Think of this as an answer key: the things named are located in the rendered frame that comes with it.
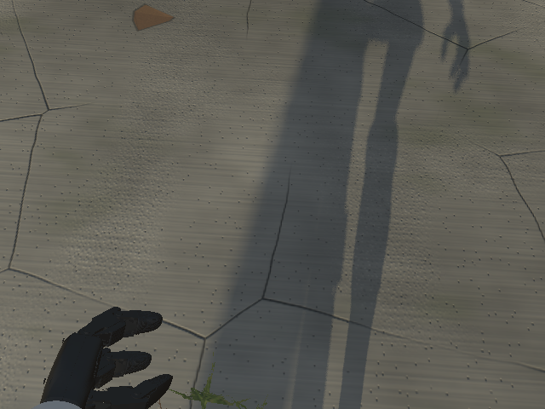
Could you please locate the robot left hand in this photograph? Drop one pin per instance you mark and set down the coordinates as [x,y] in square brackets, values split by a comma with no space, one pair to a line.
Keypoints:
[83,364]

